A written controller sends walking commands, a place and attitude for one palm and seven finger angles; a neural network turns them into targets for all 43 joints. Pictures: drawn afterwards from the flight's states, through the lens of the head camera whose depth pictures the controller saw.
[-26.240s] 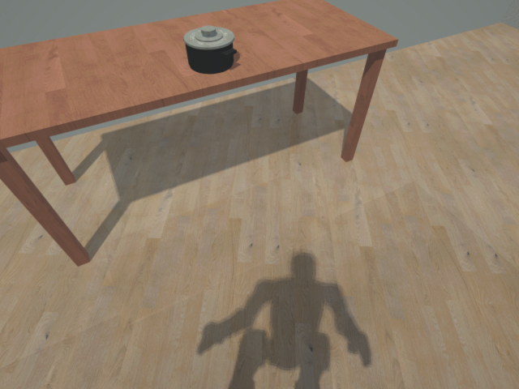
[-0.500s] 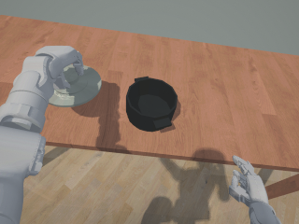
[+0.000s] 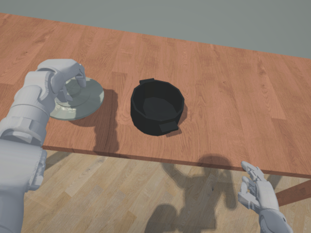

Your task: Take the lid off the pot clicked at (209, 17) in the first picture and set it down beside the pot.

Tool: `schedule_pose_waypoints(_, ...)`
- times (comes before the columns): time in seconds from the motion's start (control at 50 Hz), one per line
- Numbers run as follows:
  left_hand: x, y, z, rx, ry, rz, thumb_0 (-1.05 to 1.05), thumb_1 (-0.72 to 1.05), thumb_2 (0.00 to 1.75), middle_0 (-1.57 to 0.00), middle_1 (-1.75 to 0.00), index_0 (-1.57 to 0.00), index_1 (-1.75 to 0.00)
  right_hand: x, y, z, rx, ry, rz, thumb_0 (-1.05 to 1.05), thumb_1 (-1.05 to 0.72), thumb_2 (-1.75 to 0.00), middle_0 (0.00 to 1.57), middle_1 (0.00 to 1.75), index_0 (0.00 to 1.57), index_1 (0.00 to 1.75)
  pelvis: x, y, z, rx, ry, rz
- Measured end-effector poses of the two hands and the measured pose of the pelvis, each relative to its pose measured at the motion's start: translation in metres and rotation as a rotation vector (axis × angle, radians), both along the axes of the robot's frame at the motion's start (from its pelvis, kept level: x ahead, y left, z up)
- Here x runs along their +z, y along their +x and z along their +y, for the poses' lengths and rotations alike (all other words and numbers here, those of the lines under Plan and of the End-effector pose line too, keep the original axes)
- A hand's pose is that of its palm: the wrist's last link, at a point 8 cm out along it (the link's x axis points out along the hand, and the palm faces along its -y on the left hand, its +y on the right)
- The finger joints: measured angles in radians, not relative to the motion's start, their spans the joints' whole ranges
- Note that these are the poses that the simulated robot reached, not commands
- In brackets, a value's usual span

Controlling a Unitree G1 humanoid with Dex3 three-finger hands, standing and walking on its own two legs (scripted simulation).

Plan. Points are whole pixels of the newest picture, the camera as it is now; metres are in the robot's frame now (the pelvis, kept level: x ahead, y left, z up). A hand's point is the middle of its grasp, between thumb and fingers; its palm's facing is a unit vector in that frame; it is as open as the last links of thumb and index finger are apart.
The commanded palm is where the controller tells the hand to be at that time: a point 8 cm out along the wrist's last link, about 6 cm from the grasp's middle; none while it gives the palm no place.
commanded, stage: lower the lid onto the table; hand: left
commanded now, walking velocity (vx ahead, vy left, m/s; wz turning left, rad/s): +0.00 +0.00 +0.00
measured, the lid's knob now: (71, 90) +0.49 +0.25 +0.04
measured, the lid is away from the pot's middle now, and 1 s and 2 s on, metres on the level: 0.25 0.24 0.26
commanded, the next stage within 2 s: open the fingers wide in 0.88 s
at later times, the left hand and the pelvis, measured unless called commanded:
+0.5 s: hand (73, 98) +0.45 +0.24 +0.04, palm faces -0.39 -0.08 -0.92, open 8.2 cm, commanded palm +0.50 +0.23 +0.11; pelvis -0.01 +0.00 -0.01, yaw +0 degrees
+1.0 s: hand (73, 107) +0.45 +0.24 +0.02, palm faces -0.40 -0.10 -0.91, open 8.2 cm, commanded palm +0.46 +0.23 +0.08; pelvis -0.02 -0.02 -0.02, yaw -1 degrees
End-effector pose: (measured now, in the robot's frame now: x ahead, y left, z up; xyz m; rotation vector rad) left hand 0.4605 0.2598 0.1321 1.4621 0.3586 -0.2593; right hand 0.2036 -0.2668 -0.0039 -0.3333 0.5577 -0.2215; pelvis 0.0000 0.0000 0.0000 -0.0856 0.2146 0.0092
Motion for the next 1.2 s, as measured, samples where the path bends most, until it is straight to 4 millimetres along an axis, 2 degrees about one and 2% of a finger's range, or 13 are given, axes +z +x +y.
schedule_pose_waypoints(0.5, -0.030, -0.004, -0.015, -0.020, 0.005, 0.007, -0.01, 0.14, 0.88, -0.67, -0.93, -0.63, -0.89, -0.003, -0.002, -0.001, 0.014, -0.005, -0.025, 0.01, -0.90, -0.90, 0.21, 0.30, 0.22, 0.34, -0.007, -0.008, -0.003, -0.002, -0.004, 0.022)
schedule_pose_waypoints(0.8, -0.048, -0.005, -0.015, -0.005, 0.006, 0.027, -0.01, 0.15, 0.88, -0.67, -0.93, -0.63, -0.89, -0.005, -0.002, -0.005, 0.027, -0.006, -0.044, 0.01, -0.90, -0.90, 0.21, 0.30, 0.24, 0.35, -0.014, -0.012, -0.011, -0.011, -0.006, 0.046)
schedule_pose_waypoints(0.98, -0.057, -0.011, -0.013, -0.003, 0.007, 0.023, -0.01, 0.15, 0.88, -0.67, -0.93, -0.63, -0.89, -0.006, -0.003, -0.005, 0.036, -0.008, -0.055, 0.01, -0.90, -0.90, 0.21, 0.30, 0.24, 0.34, -0.019, -0.017, -0.016, -0.012, -0.010, 0.057)
schedule_pose_waypoints(1.2, -0.063, -0.038, -0.003, 0.011, 0.006, 0.005, 0.01, 0.15, 0.87, -0.66, -0.92, -0.63, -0.88, -0.006, -0.003, -0.005, 0.046, 0.014, -0.049, 0.01, -0.90, -0.90, 0.21, 0.30, 0.22, 0.33, -0.020, -0.024, -0.020, -0.008, -0.010, 0.030)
